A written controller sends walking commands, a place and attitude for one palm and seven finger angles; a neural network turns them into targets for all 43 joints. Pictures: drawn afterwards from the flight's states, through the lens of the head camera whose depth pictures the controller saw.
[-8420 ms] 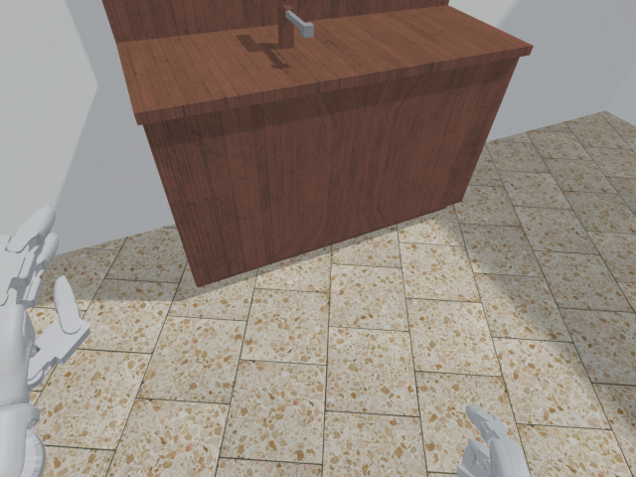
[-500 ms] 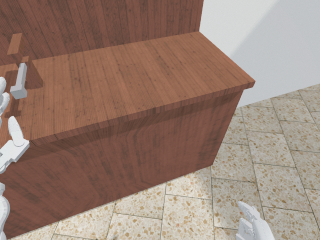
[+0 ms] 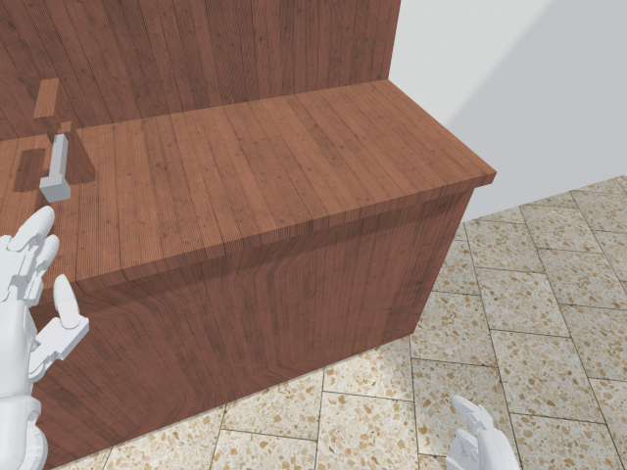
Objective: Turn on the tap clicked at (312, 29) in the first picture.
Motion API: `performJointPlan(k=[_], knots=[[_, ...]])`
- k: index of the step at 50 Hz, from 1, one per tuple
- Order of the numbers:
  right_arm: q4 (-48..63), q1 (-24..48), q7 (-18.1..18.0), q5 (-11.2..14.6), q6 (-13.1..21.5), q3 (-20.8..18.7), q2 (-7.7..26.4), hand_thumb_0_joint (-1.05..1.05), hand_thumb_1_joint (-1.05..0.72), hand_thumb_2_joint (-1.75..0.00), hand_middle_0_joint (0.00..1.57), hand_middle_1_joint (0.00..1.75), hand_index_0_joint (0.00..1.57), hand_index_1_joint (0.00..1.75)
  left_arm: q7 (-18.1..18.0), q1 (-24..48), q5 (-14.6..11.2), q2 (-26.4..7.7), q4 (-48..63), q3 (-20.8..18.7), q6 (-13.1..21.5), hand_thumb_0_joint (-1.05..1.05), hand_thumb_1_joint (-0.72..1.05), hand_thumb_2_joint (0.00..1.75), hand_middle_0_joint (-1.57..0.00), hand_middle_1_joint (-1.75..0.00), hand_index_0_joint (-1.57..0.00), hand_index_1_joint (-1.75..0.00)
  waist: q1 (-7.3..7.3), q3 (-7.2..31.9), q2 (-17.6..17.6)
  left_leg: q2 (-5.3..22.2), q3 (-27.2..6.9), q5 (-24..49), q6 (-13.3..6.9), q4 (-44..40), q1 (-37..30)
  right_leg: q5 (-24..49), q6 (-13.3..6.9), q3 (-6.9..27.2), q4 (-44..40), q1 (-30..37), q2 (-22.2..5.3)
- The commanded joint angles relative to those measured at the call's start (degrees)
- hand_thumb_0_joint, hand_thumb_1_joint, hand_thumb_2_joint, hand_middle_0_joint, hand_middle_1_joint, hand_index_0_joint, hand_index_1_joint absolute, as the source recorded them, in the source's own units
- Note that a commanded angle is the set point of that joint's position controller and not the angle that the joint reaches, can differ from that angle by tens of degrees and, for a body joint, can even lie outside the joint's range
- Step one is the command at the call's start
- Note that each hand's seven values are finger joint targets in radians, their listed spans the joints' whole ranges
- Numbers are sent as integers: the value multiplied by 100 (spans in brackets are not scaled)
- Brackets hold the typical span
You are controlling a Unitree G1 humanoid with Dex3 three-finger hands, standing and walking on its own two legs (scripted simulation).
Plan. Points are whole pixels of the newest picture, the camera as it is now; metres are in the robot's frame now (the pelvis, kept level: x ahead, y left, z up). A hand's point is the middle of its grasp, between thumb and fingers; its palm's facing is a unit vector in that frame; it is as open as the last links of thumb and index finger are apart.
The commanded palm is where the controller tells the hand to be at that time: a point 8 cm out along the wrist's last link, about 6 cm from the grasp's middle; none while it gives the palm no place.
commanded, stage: come to a stop and stand still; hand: left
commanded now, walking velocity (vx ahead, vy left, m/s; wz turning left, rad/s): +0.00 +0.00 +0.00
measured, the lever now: (55, 188) +0.44 +0.42 +0.11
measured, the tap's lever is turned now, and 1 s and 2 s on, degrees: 0 0 0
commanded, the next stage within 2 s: look again from close up in 0.58 s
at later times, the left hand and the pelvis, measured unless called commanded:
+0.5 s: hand (64, 301) +0.23 +0.28 +0.15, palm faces +0.41 -0.85 -0.34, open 7.4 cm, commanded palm +0.18 +0.31 +0.17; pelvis +0.02 +0.03 +0.00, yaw +1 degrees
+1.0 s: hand (62, 299) +0.23 +0.27 +0.16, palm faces +0.43 -0.84 -0.32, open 7.4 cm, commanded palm +0.17 +0.31 +0.17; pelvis +0.02 +0.03 +0.00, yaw +1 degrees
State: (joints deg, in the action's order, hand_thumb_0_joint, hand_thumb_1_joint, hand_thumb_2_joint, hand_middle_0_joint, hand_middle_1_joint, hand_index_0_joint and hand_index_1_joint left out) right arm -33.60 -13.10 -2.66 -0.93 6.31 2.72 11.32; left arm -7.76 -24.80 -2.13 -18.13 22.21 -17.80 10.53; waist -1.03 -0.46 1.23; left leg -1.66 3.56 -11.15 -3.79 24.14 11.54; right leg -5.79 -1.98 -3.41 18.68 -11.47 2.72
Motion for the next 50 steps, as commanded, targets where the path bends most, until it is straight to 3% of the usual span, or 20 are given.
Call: performJointPlan(k=[1, 4, 9, 11, 15, 19, 20, 24, 32, 35, 39, 41, 44, 47, 49, 50], knots=[[943, 653, -108, -30, 281, -308, 787, 0, -90, -90, 20, 30, 20, 30, -109, 1104, 41, -1077, 1370, -616, 299, 0, 90, 90, -20, -30, -20, -30, 36, 190, 95, 605, -851, -999, 208, -989, 332, -1025, 154, 546, -294, 158, -374], [991, 756, -110, -68, 312, -284, 786, 0, -90, -90, 20, 30, 20, 30, -148, 1268, 56, -1242, 1885, -726, 311, 0, 90, 90, -20, -30, -20, -30, -7, 472, 538, 613, -878, -692, 223, -1013, 305, -526, 119, 483, -11, 525, -339], [1011, 780, -69, -82, 322, -289, 780, 0, -90, -90, 20, 30, 20, 30, -165, 532, -29, -1091, 1762, -757, 272, 0, 90, 90, -20, -30, -20, -30, -60, 719, 302, 550, -826, 446, 356, -700, 182, 143, 59, 437, 142, 779, -418], [997, 764, -58, -52, 279, -322, 787, 0, -90, -90, 20, 30, 20, 30, -150, 291, -64, -978, 1598, -724, 257, 0, 90, 90, -20, -30, -20, -30, -33, 718, 82, 531, -785, 767, 393, -530, 192, 374, 38, 457, 128, 820, -478], [981, 755, -58, -17, 195, -368, 823, 0, -90, -90, 20, 30, 20, 30, -116, 57, -117, -891, 1497, -700, 245, 0, 90, 90, -20, -30, -20, -30, 1, 726, 22, 570, -796, 1236, 509, -434, 101, 590, 35, 386, 239, 730, -497], [1011, 847, -100, -5, 149, -384, 856, 0, -90, -90, 20, 30, 20, 30, -118, 324, -121, -1074, 1836, -766, 277, 0, 90, 90, -20, -30, -20, -30, -9, 730, 389, 587, -819, 1563, 588, -456, -14, 600, 66, 337, 356, 632, -440], [1018, 840, -105, -9, 143, -363, 829, 0, -90, -90, 20, 30, 20, 30, -122, 350, -128, -1037, 1843, -730, 279, 0, 90, 90, -20, -30, -20, -30, -14, 725, 324, 605, -845, 1598, 603, -457, -14, 574, 79, 310, 378, 636, -430], [1038, 882, -130, -19, 133, -374, 842, 0, -90, -90, 20, 30, 20, 30, -159, 472, -132, -1151, 2049, -799, 285, 0, 90, 90, -20, -30, -20, -30, -37, 835, 358, 599, -838, 1600, 617, -418, -105, 600, 59, 359, 385, 690, -444], [1014, 862, -118, -7, 67, -392, 846, 0, -90, -90, 20, 30, 20, 30, -170, 338, -146, -959, 1842, -698, 253, 0, 90, 90, -20, -30, -20, -30, -31, 735, 381, 658, -920, 1317, 712, -555, 16, 276, 54, 355, 410, 620, -403], [1011, 880, -120, -9, 46, -371, 811, 0, -90, -90, 20, 30, 20, 30, -155, 349, -140, -897, 1744, -632, 226, 0, 90, 90, -20, -30, -20, -30, -32, 619, 326, 686, -945, 1057, 735, -673, 75, 98, 77, 334, 393, 540, -387], [1016, 917, -149, -14, 16, -373, 815, 0, -90, -90, 20, 30, 20, 30, -175, 450, -119, -1013, 1650, -731, 214, 0, 90, 90, -20, -30, -20, -30, -39, 533, 147, 674, -973, 228, 615, -827, 299, -95, 82, 420, 285, 592, -416], [1027, 904, -153, -2, 9, -366, 801, 0, -90, -90, 20, 30, 20, 30, -169, 472, -115, -923, 1614, -650, 213, 0, 90, 90, -20, -30, -20, -30, -34, 560, 64, 660, -954, 202, 580, -785, 310, -49, 70, 464, 276, 638, -443], [1022, 945, -156, -11, 29, -367, 829, 0, -90, -90, 20, 30, 20, 30, -189, 615, -92, -1050, 1861, -701, 229, 0, 90, 90, -20, -30, -20, -30, -34, 597, 387, 629, -956, 298, 602, -796, 276, -23, 60, 448, 308, 654, -439], [1017, 906, -154, -6, 39, -361, 802, 0, -90, -90, 20, 30, 20, 30, -198, 543, -93, -980, 1835, -647, 241, 0, 90, 90, -20, -30, -20, -30, -44, 623, 351, 629, -959, 391, 599, -774, 303, 14, 66, 419, 320, 712, -422], [1022, 925, -161, -20, 38, -374, 821, 0, -90, -90, 20, 30, 20, 30, -214, 432, -99, -1115, 1894, -780, 242, 0, 90, 90, -20, -30, -20, -30, -50, 714, 321, 597, -934, 574, 602, -683, 296, 128, 45, 431, 300, 813, -463], [1025, 911, -152, -4, 34, -358, 785, 0, -90, -90, 20, 30, 20, 30, -204, 345, -115, -1001, 1818, -701, 238, 0, 90, 90, -20, -30, -20, -30, -46, 689, 232, 600, -917, 653, 599, -637, 297, 174, 41, 427, 297, 810, -487]])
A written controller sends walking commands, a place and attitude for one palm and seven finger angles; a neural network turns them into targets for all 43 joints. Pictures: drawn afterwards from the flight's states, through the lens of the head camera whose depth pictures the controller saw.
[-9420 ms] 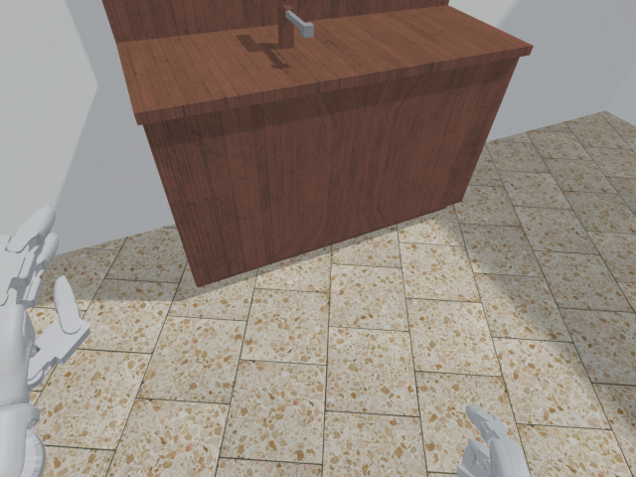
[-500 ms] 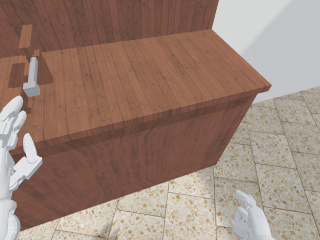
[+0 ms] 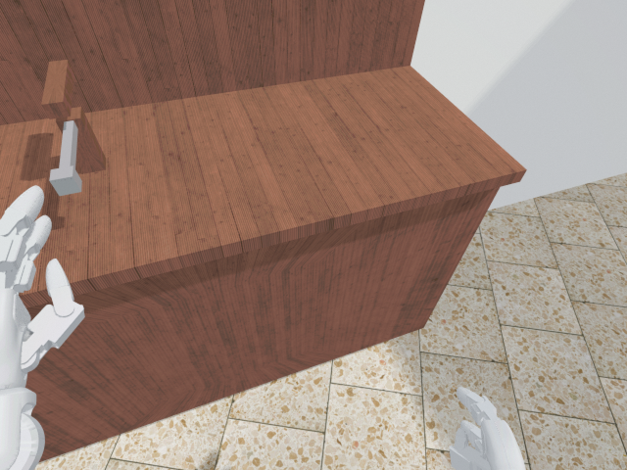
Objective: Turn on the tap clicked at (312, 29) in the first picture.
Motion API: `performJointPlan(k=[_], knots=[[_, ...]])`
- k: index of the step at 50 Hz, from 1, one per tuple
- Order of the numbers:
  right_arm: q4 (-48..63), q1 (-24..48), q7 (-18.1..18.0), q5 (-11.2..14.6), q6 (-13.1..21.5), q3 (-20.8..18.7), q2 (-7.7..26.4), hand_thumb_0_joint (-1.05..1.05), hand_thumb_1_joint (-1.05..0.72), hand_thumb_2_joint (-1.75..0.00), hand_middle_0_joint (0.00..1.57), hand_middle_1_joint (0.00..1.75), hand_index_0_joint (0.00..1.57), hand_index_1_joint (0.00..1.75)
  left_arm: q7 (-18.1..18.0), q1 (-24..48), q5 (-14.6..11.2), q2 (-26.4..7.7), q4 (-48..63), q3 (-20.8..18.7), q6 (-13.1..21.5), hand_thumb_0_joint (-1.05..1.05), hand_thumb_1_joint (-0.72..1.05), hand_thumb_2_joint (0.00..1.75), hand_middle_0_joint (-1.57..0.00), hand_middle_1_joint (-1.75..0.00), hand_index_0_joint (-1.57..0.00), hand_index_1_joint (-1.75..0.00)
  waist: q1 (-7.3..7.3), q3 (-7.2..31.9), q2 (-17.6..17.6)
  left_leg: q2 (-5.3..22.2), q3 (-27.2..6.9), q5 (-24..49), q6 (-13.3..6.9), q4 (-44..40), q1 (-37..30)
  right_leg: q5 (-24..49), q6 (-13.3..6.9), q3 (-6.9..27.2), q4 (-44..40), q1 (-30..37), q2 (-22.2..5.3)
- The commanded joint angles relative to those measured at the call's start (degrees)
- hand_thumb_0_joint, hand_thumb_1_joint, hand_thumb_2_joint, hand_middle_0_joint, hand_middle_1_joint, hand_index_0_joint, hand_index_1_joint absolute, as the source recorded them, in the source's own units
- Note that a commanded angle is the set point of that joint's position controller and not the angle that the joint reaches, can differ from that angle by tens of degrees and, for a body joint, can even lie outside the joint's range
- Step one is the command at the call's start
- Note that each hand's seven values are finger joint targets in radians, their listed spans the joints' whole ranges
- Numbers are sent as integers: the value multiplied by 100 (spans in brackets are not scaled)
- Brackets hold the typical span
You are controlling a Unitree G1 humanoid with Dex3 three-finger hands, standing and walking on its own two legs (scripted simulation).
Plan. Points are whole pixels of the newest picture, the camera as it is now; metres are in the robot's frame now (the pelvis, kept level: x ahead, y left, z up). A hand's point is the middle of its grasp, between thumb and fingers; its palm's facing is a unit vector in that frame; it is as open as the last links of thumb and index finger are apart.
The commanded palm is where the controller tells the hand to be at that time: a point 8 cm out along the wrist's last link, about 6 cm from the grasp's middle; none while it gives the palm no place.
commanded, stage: turn the palm inward beside the body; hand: left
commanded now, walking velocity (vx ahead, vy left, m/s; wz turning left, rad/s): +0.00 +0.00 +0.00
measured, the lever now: (66, 180) +0.43 +0.39 +0.12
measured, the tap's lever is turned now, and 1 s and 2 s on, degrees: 0 0 0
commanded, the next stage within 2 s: none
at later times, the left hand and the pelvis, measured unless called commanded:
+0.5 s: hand (79, 349) +0.18 +0.23 +0.16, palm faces +0.57 -0.78 -0.24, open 7.4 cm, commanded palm +0.14 +0.26 +0.17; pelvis -0.02 -0.06 -0.01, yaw +2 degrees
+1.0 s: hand (127, 325) +0.21 +0.20 +0.15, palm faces +0.57 -0.78 -0.24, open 7.4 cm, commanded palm +0.15 +0.24 +0.17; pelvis +0.03 -0.08 -0.02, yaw +4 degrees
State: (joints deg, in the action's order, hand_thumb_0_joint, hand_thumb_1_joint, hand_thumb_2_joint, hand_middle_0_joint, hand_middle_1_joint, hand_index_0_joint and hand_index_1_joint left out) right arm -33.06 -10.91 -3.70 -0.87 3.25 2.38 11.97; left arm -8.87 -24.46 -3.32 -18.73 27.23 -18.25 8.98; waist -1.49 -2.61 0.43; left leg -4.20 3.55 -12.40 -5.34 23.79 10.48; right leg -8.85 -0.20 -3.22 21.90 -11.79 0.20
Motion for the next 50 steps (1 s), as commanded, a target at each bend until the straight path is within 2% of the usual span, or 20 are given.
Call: performJointPlan(k=[1, 3, 4, 5, 6, 7, 9, 11, 14, 16, 18, 19, 22, 26, 30, 32, 36, 39, 43, 50], knots=[[968, 701, -47, -9, 330, -329, 730, 0, -90, -90, 20, 30, 20, 30, -94, 309, 1, -953, 1317, -658, 405, 0, 90, 90, -20, -30, -20, -30, 4, 915, 298, 841, -903, 804, 754, -572, 413, 509, -142, 426, -36, 845, -247], [968, 674, -41, 4, 325, -348, 751, 0, -90, -90, 20, 30, 20, 30, -92, 198, -16, -948, 1292, -683, 409, 0, 90, 90, -20, -30, -20, -30, 16, 920, 276, 826, -880, 809, 722, -517, 407, 540, -150, 454, -54, 822, -266], [1863, -884, -239, 397, 409, 840, 1021, 0, -90, -90, 20, 30, 20, 30, -210, 5769, 381, -5900, 3067, -2289, 1470, 0, 90, 90, -20, -30, -20, -30, 470, 136, 1133, 741, -1213, 102, 548, -293, 2134, -741, 308, 406, 589, 1089, 220], [429, -247, -110, -480, 502, -252, 336, 0, -90, -90, 20, 30, 20, 30, 238, 3999, 1085, -2565, -830, -1937, 310, 0, 90, 90, -20, -30, -20, -30, -438, 2149, 986, 791, -705, 3403, 820, -264, -776, 425, -289, 307, 399, 984, 274], [427, 6, 227, -357, 586, -318, 584, 0, -90, -90, 20, 30, 20, 30, 398, 2601, 246, -1319, -849, -826, -5, 0, 90, 90, -20, -30, -20, -30, 103, 1488, 254, 865, -853, 3998, 1350, -345, -1049, -92, -329, -150, 338, 71, 443], [467, -154, 309, -301, 592, -525, 1023, 0, -90, -90, 20, 30, 20, 30, 405, 2375, -207, -1276, 119, -988, -94, 0, 90, 90, -20, -30, -20, -30, -36, 2221, 414, 973, -848, 3973, 1284, -202, -1717, -25, -255, -65, 492, -119, 424], [328, 216, 238, -56, 741, -455, 1014, 0, -90, -90, 20, 30, 20, 30, 927, 1458, -1061, -209, -718, -494, -703, 0, 90, 90, -20, -30, -20, -30, -359, 1768, 692, 848, -758, 3427, 1212, -267, -1721, 22, -274, 15, 236, -37, 274], [361, 597, 306, 96, 733, -348, 1094, 0, -90, -90, 20, 30, 20, 30, 1142, 1106, -912, -541, -407, -377, -1209, 0, 90, 90, -20, -30, -20, -30, -493, 905, 706, 704, -515, 2222, 904, -307, -792, 451, -306, -110, 46, 372, 149], [714, 1132, 371, 142, 581, -220, 1041, 0, -90, -90, 20, 30, 20, 30, 852, 967, -52, -1137, 403, -343, -1523, 0, 90, 90, -20, -30, -20, -30, -430, 40, 239, 638, -466, 872, 558, -550, 128, -62, -322, -103, 83, 396, 182], [786, 1199, 322, 23, 554, -230, 883, 0, -90, -90, 20, 30, 20, 30, 434, 1314, 172, -1353, 697, -713, -1252, 0, 90, 90, -20, -30, -20, -30, -336, 26, -176, 582, -581, 92, 485, -534, 374, -747, -260, -59, 165, 133, 204], [740, 1285, 240, -4, 567, -237, 793, 0, -90, -90, 20, 30, 20, 30, 48, 1614, -67, -1492, 958, -1186, -657, 0, 90, 90, -20, -30, -20, -30, -343, 378, -514, 481, -601, -506, 441, -365, 474, -1314, -165, 62, 160, -35, 240], [662, 1264, 191, -22, 603, -249, 754, 0, -90, -90, 20, 30, 20, 30, -142, 2028, -181, -1872, 1337, -1526, -295, 0, 90, 90, -20, -30, -20, -30, -417, 644, -286, 444, -565, -709, 445, -298, 439, -1508, -152, 176, 156, 39, 258], [380, 1225, 150, -43, 694, -224, 600, 0, -90, -90, 20, 30, 20, 30, -423, 2197, -215, -1412, 924, -1195, 287, 0, 90, 90, -20, -30, -20, -30, -343, 609, 644, 321, -492, -1143, 450, -17, 514, -1798, -174, 326, 175, -213, 173], [218, 1127, 20, -48, 736, -190, 732, 0, -90, -90, 20, 30, 20, 30, -258, 2232, -38, -1215, 377, -546, -96, 0, 90, 90, -20, -30, -20, -30, -99, 439, 1246, 204, -445, -1415, 386, 187, 667, -1962, -177, 546, -48, -304, -46], [158, 1272, -267, 92, 674, -200, 817, 0, -90, -90, 20, 30, 20, 30, 365, 2175, -362, -1069, -148, -87, -1136, 0, 90, 90, -20, -30, -20, -30, -58, 85, 142, 296, -475, -1208, 427, 518, 825, -2850, 18, 1336, -698, 9, -477], [117, 1406, -354, 118, 671, -247, 807, 0, -90, -90, 20, 30, 20, 30, 443, 2375, -485, -1260, -124, -366, -1371, 0, 90, 90, -20, -30, -20, -30, -134, 254, -566, 399, -601, -1072, 485, 722, 872, -2921, 214, 1615, -797, 164, -704], [42, 1501, -303, 101, 718, -306, 670, 0, -90, -90, 20, 30, 20, 30, 166, 2179, -656, -1429, 102, -1094, -1117, 0, 90, 90, -20, -30, -20, -30, -360, 709, -731, 498, -802, -786, 569, 840, 1096, -2002, 343, 1656, -415, 465, -841], [84, 1434, -166, 99, 686, -336, 632, 0, -90, -90, 20, 30, 20, 30, -77, 1582, -675, -1523, 405, -1402, -857, 0, 90, 90, -20, -30, -20, -30, -521, 1255, -163, 478, -806, -501, 594, 908, 1227, -605, 339, 1633, 71, 784, -867], [178, 1265, -89, 129, 701, -270, 635, 0, -90, -90, 20, 30, 20, 30, -154, 1163, -570, -1155, 682, -987, -889, 0, 90, 90, -20, -30, -20, -30, -365, 1133, 457, 380, -643, -17, 535, 1009, 1123, 719, 281, 1519, 402, 621, -761], [223, 842, -214, 157, 909, -296, 751, 0, -90, -90, 20, 30, 20, 30, 135, 889, -782, -917, 1009, -811, -904, 0, 90, 90, -20, -30, -20, -30, -252, 1322, -262, 329, -636, 834, 352, 935, 734, 2289, 347, 836, 731, 611, -417]])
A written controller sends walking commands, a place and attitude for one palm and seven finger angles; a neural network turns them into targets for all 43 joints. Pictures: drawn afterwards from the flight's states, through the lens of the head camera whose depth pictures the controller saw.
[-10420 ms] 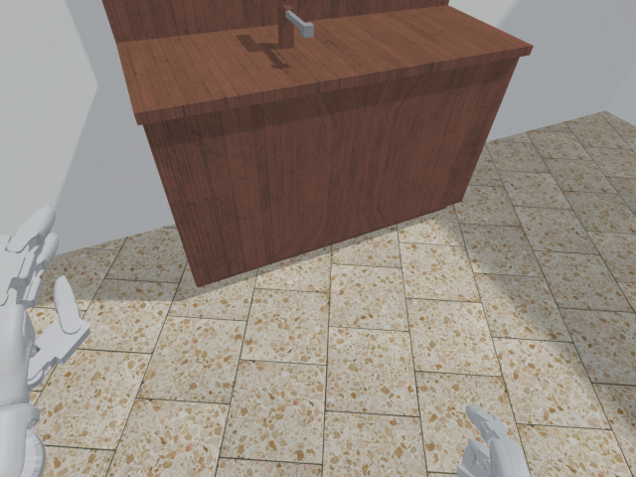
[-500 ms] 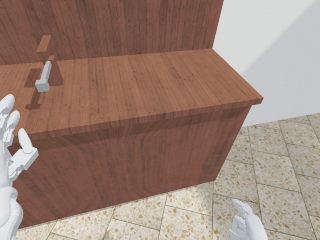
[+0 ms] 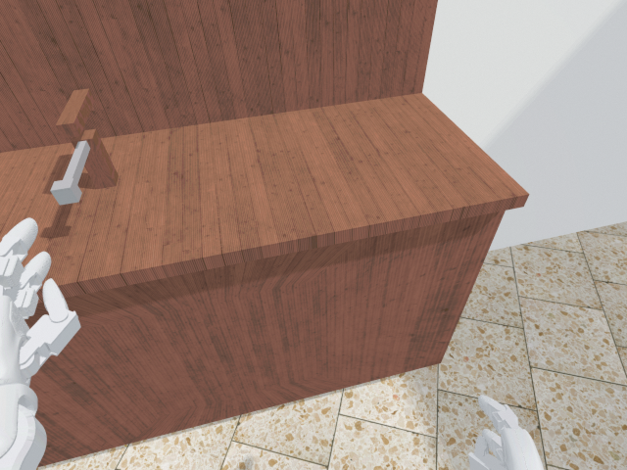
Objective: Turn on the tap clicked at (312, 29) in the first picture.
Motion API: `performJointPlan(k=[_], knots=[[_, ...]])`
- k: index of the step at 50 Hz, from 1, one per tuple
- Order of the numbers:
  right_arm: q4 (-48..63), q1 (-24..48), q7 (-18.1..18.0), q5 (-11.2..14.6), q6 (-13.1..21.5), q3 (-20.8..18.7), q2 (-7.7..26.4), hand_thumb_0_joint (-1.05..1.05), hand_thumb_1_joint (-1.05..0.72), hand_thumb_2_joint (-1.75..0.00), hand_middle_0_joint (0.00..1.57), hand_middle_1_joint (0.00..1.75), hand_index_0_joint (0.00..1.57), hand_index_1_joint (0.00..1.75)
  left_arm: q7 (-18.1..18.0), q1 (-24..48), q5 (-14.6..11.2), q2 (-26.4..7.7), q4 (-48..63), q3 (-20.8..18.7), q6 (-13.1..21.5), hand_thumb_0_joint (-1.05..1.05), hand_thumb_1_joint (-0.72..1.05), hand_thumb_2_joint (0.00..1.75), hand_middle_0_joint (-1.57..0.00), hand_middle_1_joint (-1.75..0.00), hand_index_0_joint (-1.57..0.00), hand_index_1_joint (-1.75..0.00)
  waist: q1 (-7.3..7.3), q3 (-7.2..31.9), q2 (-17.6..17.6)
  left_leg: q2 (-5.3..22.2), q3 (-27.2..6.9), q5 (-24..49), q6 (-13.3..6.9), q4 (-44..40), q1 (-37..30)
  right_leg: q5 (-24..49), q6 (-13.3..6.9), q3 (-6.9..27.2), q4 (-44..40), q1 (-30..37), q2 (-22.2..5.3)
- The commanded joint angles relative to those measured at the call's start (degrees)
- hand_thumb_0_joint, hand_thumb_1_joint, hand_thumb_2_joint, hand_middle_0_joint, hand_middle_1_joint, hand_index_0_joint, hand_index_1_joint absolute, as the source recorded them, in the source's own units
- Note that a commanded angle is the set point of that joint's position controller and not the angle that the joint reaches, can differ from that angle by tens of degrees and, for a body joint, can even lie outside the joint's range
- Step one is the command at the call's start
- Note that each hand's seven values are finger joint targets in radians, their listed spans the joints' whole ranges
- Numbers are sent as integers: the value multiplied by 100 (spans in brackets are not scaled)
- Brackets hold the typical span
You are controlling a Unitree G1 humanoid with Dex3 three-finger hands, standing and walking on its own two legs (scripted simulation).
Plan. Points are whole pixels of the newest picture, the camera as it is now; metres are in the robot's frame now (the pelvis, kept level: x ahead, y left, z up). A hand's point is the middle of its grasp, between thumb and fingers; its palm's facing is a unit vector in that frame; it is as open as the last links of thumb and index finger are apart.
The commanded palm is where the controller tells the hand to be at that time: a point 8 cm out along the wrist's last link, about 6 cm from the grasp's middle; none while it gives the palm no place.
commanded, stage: turn the palm inward beside the body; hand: left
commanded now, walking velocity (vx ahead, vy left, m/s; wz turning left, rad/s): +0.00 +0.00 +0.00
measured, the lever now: (66, 191) +0.43 +0.44 +0.13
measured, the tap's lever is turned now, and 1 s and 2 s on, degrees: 0 0 0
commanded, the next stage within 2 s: reach beside the lever's end, fingers flat in 1.28 s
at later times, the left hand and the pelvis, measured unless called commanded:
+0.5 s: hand (53, 335) +0.18 +0.28 +0.17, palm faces +0.51 -0.85 -0.13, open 7.4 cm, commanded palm +0.12 +0.31 +0.18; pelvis -0.02 +0.03 +0.01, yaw +0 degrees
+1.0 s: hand (56, 343) +0.17 +0.27 +0.17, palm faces +0.51 -0.85 -0.08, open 7.4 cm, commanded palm +0.11 +0.30 +0.18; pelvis -0.02 +0.03 +0.01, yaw +0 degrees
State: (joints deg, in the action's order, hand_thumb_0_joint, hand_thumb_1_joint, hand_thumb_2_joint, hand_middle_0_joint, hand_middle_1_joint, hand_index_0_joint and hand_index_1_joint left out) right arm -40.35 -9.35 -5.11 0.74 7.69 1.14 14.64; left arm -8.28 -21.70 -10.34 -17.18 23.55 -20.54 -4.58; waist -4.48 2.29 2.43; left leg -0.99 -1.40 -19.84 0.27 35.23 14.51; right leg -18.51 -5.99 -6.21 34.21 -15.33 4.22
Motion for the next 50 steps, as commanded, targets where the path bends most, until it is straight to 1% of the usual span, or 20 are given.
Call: performJointPlan(k=[1, 4, 5, 8, 9, 12, 14, 15, 18, 19, 20, 23, 33, 34, 35, 36, 40, 43, 49, 50], knots=[[961, 666, -75, 4, 485, -192, 487, 0, -90, -90, 20, 30, 20, 30, 90, 556, -112, -1055, 1388, -610, 477, 0, 90, 90, -20, -30, -20, -30, 32, 881, -429, 8, -133, 1634, -203, -224, 281, 3273, 905, 1078, -482, 941, -796], [970, 652, -73, 19, 531, -190, 493, 0, -90, -90, 20, 30, 20, 30, 44, 419, -176, -1044, 1300, -691, 463, 0, 90, 90, -20, -30, -20, -30, -49, 788, -373, -11, -129, 1631, -187, -291, 262, 2999, 826, 953, -499, 863, -737], [989, 679, -66, 22, 533, -186, 462, 0, -90, -90, 20, 30, 20, 30, 33, 401, -178, -905, 1341, -593, 449, 0, 90, 90, -20, -30, -20, -30, -56, 841, -225, -27, -105, 1655, -185, -320, 231, 2954, 799, 918, -479, 876, -743], [1044, 696, -61, 24, 531, -157, 454, 0, -90, -90, 20, 30, 20, 30, -49, 435, -159, -808, 1397, -477, 354, 0, 90, 90, -20, -30, -20, -30, -57, 714, -87, -30, -89, 1552, -183, -418, 200, 2458, 710, 781, -536, 722, -662], [1064, 738, -53, 29, 549, -156, 462, 0, -90, -90, 20, 30, 20, 30, -88, 480, -128, -846, 1556, -458, 333, 0, 90, 90, -20, -30, -20, -30, -88, 799, 99, -31, -85, 1626, -183, -426, 121, 2391, 669, 740, -526, 735, -624], [1121, 725, -50, 11, 584, -131, 446, 0, -90, -90, 20, 30, 20, 30, -141, 429, -79, -652, 1698, -208, 309, 0, 90, 90, -20, -30, -20, -30, -84, 789, 63, -14, -103, 1735, -178, -527, 15, 2093, 575, 572, -497, 647, -514], [1137, 784, -61, 5, 613, -118, 458, 0, -90, -90, 20, 30, 20, 30, -197, 472, -37, -677, 1781, -152, 282, 0, 90, 90, -20, -30, -20, -30, -95, 681, -16, 17, -122, 1656, -180, -593, -34, 1688, 514, 512, -558, 550, -436], [1140, 804, -71, 7, 616, -95, 428, 0, -90, -90, 20, 30, 20, 30, -195, 465, -48, -523, 1731, -16, 244, 0, 90, 90, -20, -30, -20, -30, -65, 598, -123, 20, -132, 1511, -185, -647, -22, 1447, 513, 486, -603, 488, -429], [1145, 915, -106, 21, 592, -62, 420, 0, -90, -90, 20, 30, 20, 30, -241, 539, -80, -525, 1595, -56, 51, 0, 90, 90, -20, -30, -20, -30, -74, 299, -287, 42, -178, 1070, -173, -796, 85, 815, 506, 492, -793, 402, -409], [1135, 985, -115, 34, 591, -58, 424, 0, -90, -90, 20, 30, 20, 30, -270, 581, -53, -601, 1662, -103, -17, 0, 90, 90, -20, -30, -20, -30, -100, 294, -97, 33, -154, 1074, -176, -797, 27, 779, 483, 522, -839, 418, -403], [1155, 997, -116, 28, 585, -31, 391, 0, -90, -90, 20, 30, 20, 30, -291, 623, -48, -509, 1698, -34, -88, 0, 90, 90, -20, -30, -20, -30, -105, 316, -132, 33, -180, 1024, -162, -852, 38, 670, 474, 483, -833, 453, -405], [1164, 1096, -118, 30, 563, 20, 354, 0, -90, -90, 20, 30, 20, 30, -340, 707, -34, -379, 1755, 115, -261, 0, 90, 90, -20, -30, -20, -30, -102, 167, 152, 38, -200, 735, -135, -971, -2, 297, 447, 475, -936, 390, -386], [1171, 1232, -109, 0, 602, 86, 312, 0, -90, -90, 20, 30, 20, 30, -429, 588, 8, -204, 2053, 338, -476, 0, 90, 90, -20, -30, -20, -30, -127, 77, 56, 51, -262, 353, -112, -1195, -36, -4, 435, 436, -1080, 557, -358], [1169, 1260, -101, 8, 607, 85, 330, 0, -90, -90, 20, 30, 20, 30, -458, 507, 6, -265, 2045, 254, -518, 0, 90, 90, -20, -30, -20, -30, -143, 83, -58, 54, -282, 493, -107, -1192, -37, 105, 423, 428, -1087, 601, -335], [1166, 1293, -99, 18, 593, 89, 300, 0, -90, -90, 20, 30, 20, 30, -445, 567, 3, -157, 2142, 366, -541, 0, 90, 90, -20, -30, -20, -30, -124, 81, 77, 56, -256, 552, -101, -1203, -84, 157, 419, 416, -1080, 608, -345], [1168, 1271, -107, -2, 597, 78, 310, 0, -90, -90, 20, 30, 20, 30, -468, 578, -22, -233, 2119, 245, -568, 0, 90, 90, -20, -30, -20, -30, -139, 134, 14, 47, -250, 662, -93, -1185, -103, 259, 420, 416, -1082, 647, -346], [1124, 1328, -107, 27, 561, 91, 286, 0, -90, -90, 20, 30, 20, 30, -475, 659, -92, -99, 2058, 306, -727, 0, 90, 90, -20, -30, -20, -30, -135, 91, 118, 36, -242, 717, -78, -1199, -137, 312, 417, 413, -1121, 678, -349], [1116, 1316, -114, 30, 561, 84, 312, 0, -90, -90, 20, 30, 20, 30, -440, 723, -148, -86, 2051, 321, -800, 0, 90, 90, -20, -30, -20, -30, -108, 121, 21, 37, -239, 824, -82, -1181, -166, 413, 428, 433, -1159, 729, -362], [1116, 1259, -75, 29, 574, 66, 329, 0, -90, -90, 20, 30, 20, 30, -403, 622, -96, -196, 2133, 262, -797, 0, 90, 90, -20, -30, -20, -30, -143, 288, 95, 25, -173, 1288, -73, -1103, -288, 913, 422, 457, -1115, 832, -358], [1141, 1267, -79, 28, 566, 68, 294, 0, -90, -90, 20, 30, 20, 30, -395, 593, -103, -87, 2207, 359, -779, 0, 90, 90, -20, -30, -20, -30, -137, 315, 80, 23, -169, 1313, -72, -1120, -294, 933, 418, 433, -1081, 877, -364]])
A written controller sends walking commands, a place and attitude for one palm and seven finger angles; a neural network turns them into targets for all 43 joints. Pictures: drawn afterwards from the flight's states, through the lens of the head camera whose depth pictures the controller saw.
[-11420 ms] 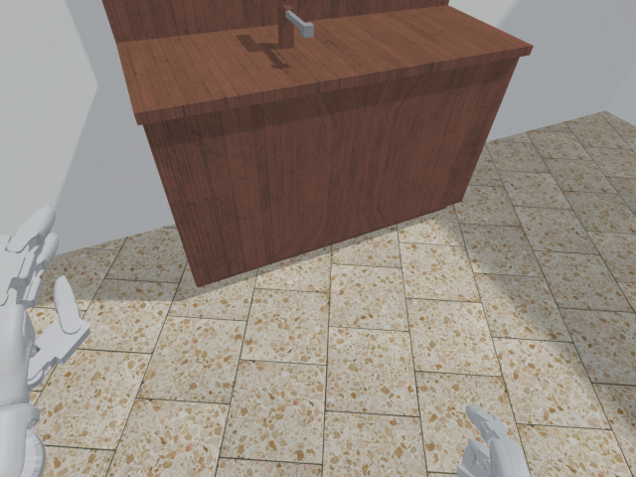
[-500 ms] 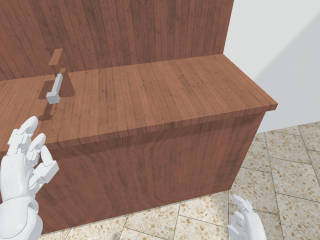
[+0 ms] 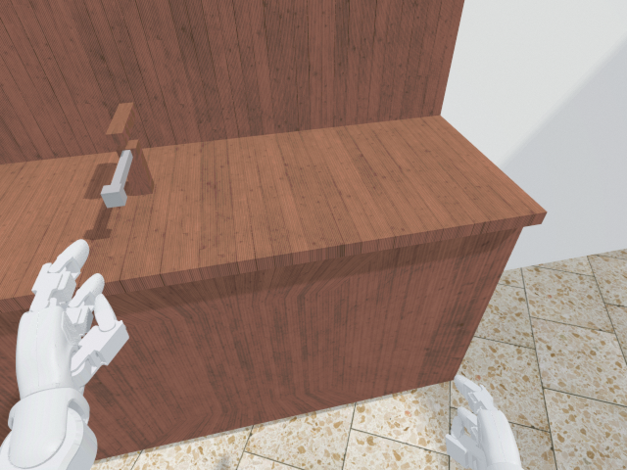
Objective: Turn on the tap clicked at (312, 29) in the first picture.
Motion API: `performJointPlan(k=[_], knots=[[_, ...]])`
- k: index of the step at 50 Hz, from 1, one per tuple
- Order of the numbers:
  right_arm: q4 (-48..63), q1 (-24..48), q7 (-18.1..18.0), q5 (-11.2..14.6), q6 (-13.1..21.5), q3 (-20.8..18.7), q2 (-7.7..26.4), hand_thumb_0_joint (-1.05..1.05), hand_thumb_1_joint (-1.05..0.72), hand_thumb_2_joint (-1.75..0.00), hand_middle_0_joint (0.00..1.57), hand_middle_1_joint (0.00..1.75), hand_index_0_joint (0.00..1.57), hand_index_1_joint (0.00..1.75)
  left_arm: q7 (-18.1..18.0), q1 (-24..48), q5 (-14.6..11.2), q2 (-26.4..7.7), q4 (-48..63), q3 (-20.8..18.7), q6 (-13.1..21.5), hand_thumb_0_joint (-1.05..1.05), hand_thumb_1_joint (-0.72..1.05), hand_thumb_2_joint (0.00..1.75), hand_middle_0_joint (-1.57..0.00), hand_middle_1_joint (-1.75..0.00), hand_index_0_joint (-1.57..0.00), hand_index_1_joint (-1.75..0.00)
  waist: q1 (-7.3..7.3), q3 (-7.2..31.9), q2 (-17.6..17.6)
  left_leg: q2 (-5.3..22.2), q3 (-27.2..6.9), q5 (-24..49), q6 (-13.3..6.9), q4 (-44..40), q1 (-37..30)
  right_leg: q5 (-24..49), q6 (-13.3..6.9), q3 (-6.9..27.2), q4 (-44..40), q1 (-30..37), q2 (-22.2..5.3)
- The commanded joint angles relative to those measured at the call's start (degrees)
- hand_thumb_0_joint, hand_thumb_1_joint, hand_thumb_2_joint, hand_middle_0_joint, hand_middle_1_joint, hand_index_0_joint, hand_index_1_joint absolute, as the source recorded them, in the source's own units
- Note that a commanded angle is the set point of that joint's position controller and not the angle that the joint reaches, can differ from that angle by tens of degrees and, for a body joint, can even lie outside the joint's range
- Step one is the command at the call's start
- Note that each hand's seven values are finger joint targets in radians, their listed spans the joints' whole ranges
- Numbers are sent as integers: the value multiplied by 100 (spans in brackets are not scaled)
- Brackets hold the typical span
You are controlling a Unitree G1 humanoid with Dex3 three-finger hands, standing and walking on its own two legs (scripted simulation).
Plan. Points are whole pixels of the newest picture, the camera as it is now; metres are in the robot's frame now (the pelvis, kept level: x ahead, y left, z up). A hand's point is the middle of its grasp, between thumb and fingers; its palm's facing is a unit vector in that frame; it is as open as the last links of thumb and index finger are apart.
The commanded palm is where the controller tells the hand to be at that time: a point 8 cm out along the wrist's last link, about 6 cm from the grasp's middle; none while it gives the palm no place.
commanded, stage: turn the palm inward beside the body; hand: left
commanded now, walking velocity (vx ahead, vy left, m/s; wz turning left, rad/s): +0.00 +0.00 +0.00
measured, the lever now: (114, 195) +0.45 +0.41 +0.12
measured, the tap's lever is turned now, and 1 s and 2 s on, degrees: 0 0 0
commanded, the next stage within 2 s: reach beside the lever's end, fingers flat in 0.28 s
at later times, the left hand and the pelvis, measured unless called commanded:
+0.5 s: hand (135, 329) +0.19 +0.22 +0.16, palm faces +0.53 -0.84 -0.10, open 7.4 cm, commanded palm +0.15 +0.27 +0.17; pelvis +0.00 -0.02 +0.00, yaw +0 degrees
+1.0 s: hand (112, 285) +0.26 +0.29 +0.14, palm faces +0.60 -0.79 -0.10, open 7.5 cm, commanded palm +0.21 +0.32 +0.15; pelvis +0.01 -0.02 +0.00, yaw -1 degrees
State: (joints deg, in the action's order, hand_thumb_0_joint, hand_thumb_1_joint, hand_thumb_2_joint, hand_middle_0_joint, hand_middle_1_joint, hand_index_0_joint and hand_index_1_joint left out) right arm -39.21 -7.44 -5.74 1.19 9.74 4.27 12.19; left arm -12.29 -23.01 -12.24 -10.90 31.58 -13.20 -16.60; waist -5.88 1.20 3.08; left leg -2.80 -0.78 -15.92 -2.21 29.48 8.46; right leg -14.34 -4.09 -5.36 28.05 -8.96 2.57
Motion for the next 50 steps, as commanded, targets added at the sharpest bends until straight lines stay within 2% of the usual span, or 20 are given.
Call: performJointPlan(k=[1, 3, 9, 10, 12, 14, 17, 19, 22, 26, 28, 29, 34, 35, 38, 39, 43, 44, 49, 50], knots=[[1023, 1064, -9, -17, 362, -245, 556, 0, -90, -90, 20, 30, 20, 30, -17, 761, 107, -772, 1379, -413, 433, 0, 90, 90, -20, -30, -20, -30, 10, 389, -10, 209, -234, 918, 187, -542, 328, 515, 231, 350, -469, 206, -197], [1022, 1072, -10, -19, 336, -246, 551, 0, -90, -90, 20, 30, 20, 30, -21, 678, 69, -744, 1252, -447, 407, 0, 90, 90, -20, -30, -20, -30, 2, 318, -192, 203, -234, 880, 161, -527, 379, 532, 253, 370, -487, 200, -203], [1019, 1076, 10, 7, 323, -254, 563, 0, -90, -90, 20, 30, 20, 30, -45, 744, 65, -821, 1263, -541, 366, 0, 90, 90, -20, -30, -20, -30, -19, 373, -9, 186, -185, 897, 144, -475, 354, 598, 264, 437, -527, 243, -220], [1039, 1115, 6, 17, 323, -238, 525, 0, -90, -90, 20, 30, 20, 30, -28, 757, 48, -674, 1300, -388, 368, 0, 90, 90, -20, -30, -20, -30, 3, 331, -19, 188, -189, 851, 136, -496, 368, 559, 270, 435, -524, 234, -231], [1033, 1092, 2, 2, 345, -252, 540, 0, -90, -90, 20, 30, 20, 30, -23, 679, 32, -725, 1237, -457, 389, 0, 90, 90, -20, -30, -20, -30, 8, 385, -228, 180, -174, 814, 106, -435, 404, 655, 324, 525, -552, 261, -269], [1026, 1056, 12, 4, 352, -261, 570, 0, -90, -90, 20, 30, 20, 30, -21, 702, 44, -843, 1284, -553, 408, 0, 90, 90, -20, -30, -20, -30, -9, 471, -202, 179, -165, 894, 102, -394, 384, 823, 338, 554, -537, 317, -279], [1023, 1074, 6, 18, 361, -253, 536, 0, -90, -90, 20, 30, 20, 30, 2, 692, 30, -733, 1240, -443, 435, 0, 90, 90, -20, -30, -20, -30, 23, 373, -264, 176, -147, 757, 86, -362, 456, 753, 382, 617, -569, 263, -325], [1016, 1084, 15, 21, 387, -266, 546, 0, -90, -90, 20, 30, 20, 30, -39, 698, 40, -879, 1270, -606, 445, 0, 90, 90, -20, -30, -20, -30, -6, 390, -190, 175, -143, 731, 93, -327, 458, 766, 402, 683, -614, 281, -349], [910, 1083, -34, 37, 316, -258, 522, 0, -90, -90, 20, 30, 20, 30, -80, 1015, 29, -1074, 845, -861, 394, 0, 90, 90, -20, -30, -20, -30, 40, 151, -212, 164, -146, 380, 106, -315, 681, 168, 426, 834, -786, 171, -402], [841, 1200, -91, 63, 323, -273, 509, 0, -90, -90, 20, 30, 20, 30, -108, 1697, 6, -1129, 554, -880, 412, 0, 90, 90, -20, -30, -20, -30, 117, 79, -171, 162, -160, 70, 117, -237, 748, -525, 482, 1103, -1039, 61, -530], [765, 1213, -129, 72, 358, -284, 516, 0, -90, -90, 20, 30, 20, 30, -65, 2026, -39, -1175, 291, -900, 446, 0, 90, 90, -20, -30, -20, -30, 162, 16, -315, 173, -184, -114, 125, -187, 801, -875, 529, 1257, -1165, 0, -597], [724, 1220, -139, 82, 364, -309, 535, 0, -90, -90, 20, 30, 20, 30, -51, 2106, -30, -1302, 213, -996, 462, 0, 90, 90, -20, -30, -20, -30, 149, 137, -96, 174, -167, -109, 138, -161, 774, -928, 512, 1300, -1178, 39, -616], [675, 1154, -181, 102, 349, -343, 565, 0, -90, -90, 20, 30, 20, 30, 66, 2276, -56, -1587, -285, -1284, 446, 0, 90, 90, -20, -30, -20, -30, 109, 384, -169, 192, -198, -36, 157, -140, 929, -625, 546, 1345, -1018, 213, -673], [679, 1160, -188, 105, 346, -327, 546, 0, -90, -90, 20, 30, 20, 30, 101, 2343, -71, -1486, -302, -1186, 460, 0, 90, 90, -20, -30, -20, -30, 129, 481, -119, 189, -193, 58, 140, -189, 901, -393, 533, 1277, -921, 277, -653], [685, 1052, -200, 109, 332, -367, 599, 0, -90, -90, 20, 30, 20, 30, 121, 2317, -129, -1728, -524, -1525, 465, 0, 90, 90, -20, -30, -20, -30, 83, 691, -267, 190, -205, 335, 129, -168, 951, 313, 557, 1200, -701, 417, -615], [675, 1006, -189, 106, 326, -376, 619, 0, -90, -90, 20, 30, 20, 30, 130, 2224, -130, -1826, -617, -1655, 462, 0, 90, 90, -20, -30, -20, -30, 30, 761, -88, 183, -207, 474, 131, -161, 929, 599, 533, 1126, -603, 443, -577], [715, 859, -193, 126, 310, -392, 653, 0, -90, -90, 20, 30, 20, 30, 215, 2414, -188, -1826, -843, -1713, 587, 0, 90, 90, -20, -29, -20, -29, 117, 769, -293, 187, -173, 758, 97, -169, 900, 1224, 537, 961, -400, 373, -485], [686, 823, -198, 133, 313, -407, 682, 0, -90, -90, 20, 30, 20, 30, 231, 2522, -151, -1960, -874, -1778, 634, 0, 90, 90, -20, -29, -20, -29, 124, 826, -204, 185, -157, 836, 86, -142, 843, 1324, 523, 920, -356, 346, -460], [687, 670, -236, 130, 377, -444, 746, 0, -90, -90, 20, 30, 20, 30, 352, 2891, -92, -1999, -1014, -1688, 904, 0, 90, 90, -19, -28, -19, -28, 194, 926, 159, 166, -121, 1128, 75, -148, 600, 1438, 384, 704, -221, 153, -326], [684, 659, -253, 125, 389, -432, 739, 0, -90, -90, 20, 30, 20, 30, 395, 3055, -88, -1885, -1020, -1527, 945, 0, 90, 90, -19, -27, -19, -27, 235, 974, 228, 159, -121, 1169, 70, -168, 553, 1411, 363, 678, -196, 143, -312]])
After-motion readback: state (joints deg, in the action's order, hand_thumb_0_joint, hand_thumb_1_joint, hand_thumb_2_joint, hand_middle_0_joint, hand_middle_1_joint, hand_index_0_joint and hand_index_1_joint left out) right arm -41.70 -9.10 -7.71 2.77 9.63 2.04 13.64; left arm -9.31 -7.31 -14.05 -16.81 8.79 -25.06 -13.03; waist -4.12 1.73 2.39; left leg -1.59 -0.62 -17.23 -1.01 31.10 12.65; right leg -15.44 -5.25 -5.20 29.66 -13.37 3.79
